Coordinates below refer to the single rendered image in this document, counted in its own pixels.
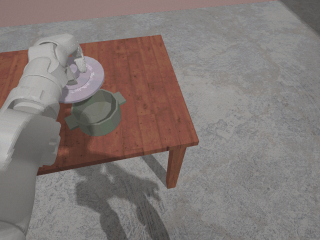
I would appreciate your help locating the robot left hand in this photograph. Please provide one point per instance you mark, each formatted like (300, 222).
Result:
(73, 48)

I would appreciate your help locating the pot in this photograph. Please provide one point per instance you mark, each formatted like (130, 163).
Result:
(97, 115)

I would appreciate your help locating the table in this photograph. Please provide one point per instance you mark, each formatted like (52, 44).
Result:
(154, 119)

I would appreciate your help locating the lid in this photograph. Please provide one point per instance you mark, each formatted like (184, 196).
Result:
(89, 82)

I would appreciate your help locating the left robot forearm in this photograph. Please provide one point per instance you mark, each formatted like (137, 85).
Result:
(41, 84)

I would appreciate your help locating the knob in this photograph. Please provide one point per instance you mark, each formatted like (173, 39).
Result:
(74, 69)

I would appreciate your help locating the left robot upper arm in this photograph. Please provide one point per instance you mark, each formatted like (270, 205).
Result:
(27, 141)

